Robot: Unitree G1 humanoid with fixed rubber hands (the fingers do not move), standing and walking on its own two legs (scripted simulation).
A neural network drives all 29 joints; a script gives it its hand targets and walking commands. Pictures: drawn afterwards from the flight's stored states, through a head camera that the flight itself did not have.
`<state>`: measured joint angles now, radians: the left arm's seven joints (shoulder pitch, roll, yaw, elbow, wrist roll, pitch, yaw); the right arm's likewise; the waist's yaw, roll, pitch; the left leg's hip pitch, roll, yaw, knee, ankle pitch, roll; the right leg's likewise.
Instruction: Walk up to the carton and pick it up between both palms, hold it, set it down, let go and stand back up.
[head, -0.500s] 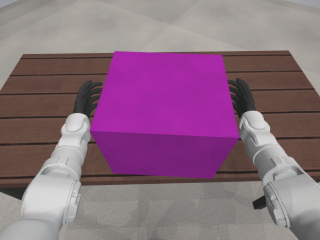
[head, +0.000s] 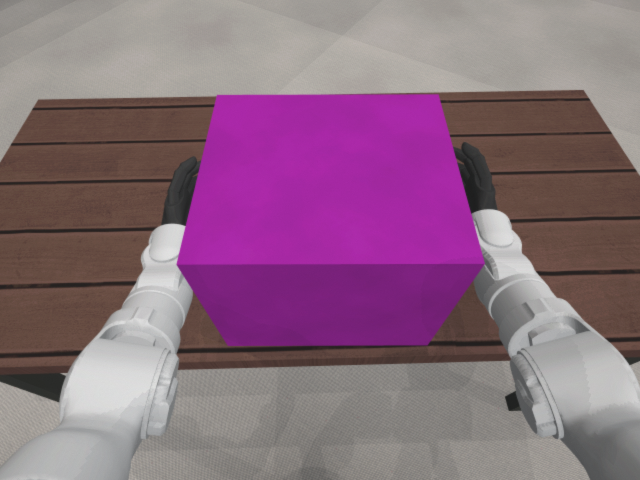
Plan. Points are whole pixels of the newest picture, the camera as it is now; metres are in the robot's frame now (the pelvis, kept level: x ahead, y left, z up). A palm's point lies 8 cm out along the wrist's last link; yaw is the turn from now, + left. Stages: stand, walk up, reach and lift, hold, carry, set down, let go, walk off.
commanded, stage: reach and lift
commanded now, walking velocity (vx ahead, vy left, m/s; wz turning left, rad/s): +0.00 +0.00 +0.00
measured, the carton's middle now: (327, 226) +0.42 +0.03 +0.03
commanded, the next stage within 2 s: none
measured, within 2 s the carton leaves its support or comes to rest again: leaves its support in 0.84 s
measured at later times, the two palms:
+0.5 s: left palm (179, 224) +0.41 +0.22 +0.06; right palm (475, 209) +0.42 -0.16 +0.07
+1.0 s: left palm (165, 218) +0.40 +0.23 +0.08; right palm (478, 214) +0.40 -0.16 +0.09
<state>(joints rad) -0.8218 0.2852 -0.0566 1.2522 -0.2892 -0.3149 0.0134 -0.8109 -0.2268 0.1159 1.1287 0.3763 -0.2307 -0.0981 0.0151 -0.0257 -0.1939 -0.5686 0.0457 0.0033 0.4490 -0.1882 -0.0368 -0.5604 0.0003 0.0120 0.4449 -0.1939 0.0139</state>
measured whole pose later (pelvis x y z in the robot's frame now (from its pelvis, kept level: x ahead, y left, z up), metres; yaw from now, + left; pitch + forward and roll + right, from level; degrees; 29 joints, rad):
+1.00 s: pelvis -0.01 +0.02 +0.00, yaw +0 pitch +14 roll -2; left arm -0.82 0.24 0.02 1.30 -0.18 -0.45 0.01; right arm -0.75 -0.17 -0.08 1.16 0.10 -0.38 -0.12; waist 0.02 -0.03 -0.19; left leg -0.52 0.05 0.00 0.46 -0.18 -0.03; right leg -0.46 0.00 0.01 0.35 -0.13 0.02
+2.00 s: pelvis -0.04 +0.02 +0.01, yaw +0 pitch +3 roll -1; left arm -0.75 0.21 0.09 0.90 -0.15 0.17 0.06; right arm -0.74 -0.21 -0.09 0.89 0.21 0.20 -0.09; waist 0.02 -0.01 -0.20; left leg -0.31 0.03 0.00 0.42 -0.15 -0.01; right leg -0.26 -0.01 0.01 0.32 -0.11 0.02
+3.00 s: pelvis -0.03 +0.02 +0.01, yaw +1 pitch +1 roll -1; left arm -0.71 0.17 0.23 0.57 -0.03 0.50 0.05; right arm -0.85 -0.23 -0.10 0.83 0.20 0.39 -0.05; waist 0.01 -0.01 -0.20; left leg -0.23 0.03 0.00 0.37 -0.15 -0.01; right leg -0.18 -0.01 0.01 0.28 -0.11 0.02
